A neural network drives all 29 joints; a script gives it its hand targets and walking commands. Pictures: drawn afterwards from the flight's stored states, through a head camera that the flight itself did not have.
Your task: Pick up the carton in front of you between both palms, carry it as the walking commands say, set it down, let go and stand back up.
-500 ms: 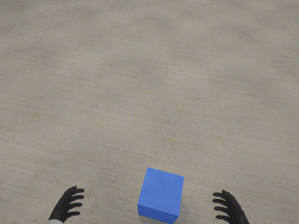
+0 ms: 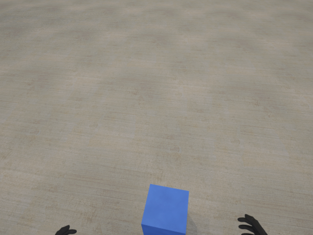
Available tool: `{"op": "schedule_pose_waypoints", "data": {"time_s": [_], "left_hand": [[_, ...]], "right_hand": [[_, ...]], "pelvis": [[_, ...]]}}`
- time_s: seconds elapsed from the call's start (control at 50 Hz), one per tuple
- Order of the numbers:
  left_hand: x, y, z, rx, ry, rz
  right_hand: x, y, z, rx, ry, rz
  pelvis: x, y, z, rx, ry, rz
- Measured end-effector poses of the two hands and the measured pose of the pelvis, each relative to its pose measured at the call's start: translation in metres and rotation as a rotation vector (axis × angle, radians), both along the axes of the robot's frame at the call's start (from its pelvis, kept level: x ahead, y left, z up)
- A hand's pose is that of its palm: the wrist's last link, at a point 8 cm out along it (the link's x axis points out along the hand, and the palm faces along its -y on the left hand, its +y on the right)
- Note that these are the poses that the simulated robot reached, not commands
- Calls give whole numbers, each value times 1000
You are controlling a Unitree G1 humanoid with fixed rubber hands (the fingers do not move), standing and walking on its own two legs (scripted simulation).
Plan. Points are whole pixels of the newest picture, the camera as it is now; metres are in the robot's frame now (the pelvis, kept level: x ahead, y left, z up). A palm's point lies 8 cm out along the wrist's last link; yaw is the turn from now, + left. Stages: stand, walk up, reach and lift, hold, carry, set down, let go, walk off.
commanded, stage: stand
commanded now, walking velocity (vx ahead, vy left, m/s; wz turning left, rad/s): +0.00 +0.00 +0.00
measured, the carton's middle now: (165, 214) +0.39 -0.04 -0.64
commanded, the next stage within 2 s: none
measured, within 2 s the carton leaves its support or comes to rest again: neither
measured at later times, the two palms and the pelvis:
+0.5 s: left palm out of the picture +0.15 +0.23 -0.12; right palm out of the picture +0.08 -0.29 -0.13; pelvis +0.04 -0.02 -0.02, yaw -6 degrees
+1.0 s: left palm out of the picture +0.12 +0.24 -0.12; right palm out of the picture +0.00 -0.28 -0.14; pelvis +0.03 -0.01 -0.02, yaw -8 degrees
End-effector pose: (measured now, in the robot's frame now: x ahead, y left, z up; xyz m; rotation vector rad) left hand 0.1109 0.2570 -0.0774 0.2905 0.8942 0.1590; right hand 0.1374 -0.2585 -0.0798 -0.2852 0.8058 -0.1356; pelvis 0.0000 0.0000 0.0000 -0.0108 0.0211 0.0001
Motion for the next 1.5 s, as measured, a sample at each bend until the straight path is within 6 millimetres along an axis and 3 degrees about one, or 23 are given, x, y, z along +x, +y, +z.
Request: {"op": "schedule_pose_waypoints", "data": {"time_s": [0.08,0.16,0.34,0.46,0.86,1.1,1.5], "left_hand": [[-9,5,-9,19,70,2],[0,-2,-19,14,102,-19],[34,-25,-39,-19,108,-60],[42,-28,-43,-16,117,-65],[15,-17,-45,25,213,-68],[11,-21,-46,18,226,-83],[-13,-22,-53,2,314,-75]], "right_hand": [[-29,-20,-21,-15,94,-55],[-46,-30,-33,-18,161,-106],[-53,-34,-42,-14,206,-182],[-57,-33,-48,-8,233,-207],[-114,-28,-60,10,385,-276],[-150,-15,-66,41,469,-308],[-191,10,-71,96,587,-355]], "pelvis": [[11,-4,-4,-2,31,-25],[23,-8,-9,2,50,-44],[40,-14,-18,11,62,-75],[44,-15,-20,16,56,-92],[34,-11,-18,30,27,-133],[27,-9,-16,32,9,-150],[21,-2,-11,25,-9,-171]]}}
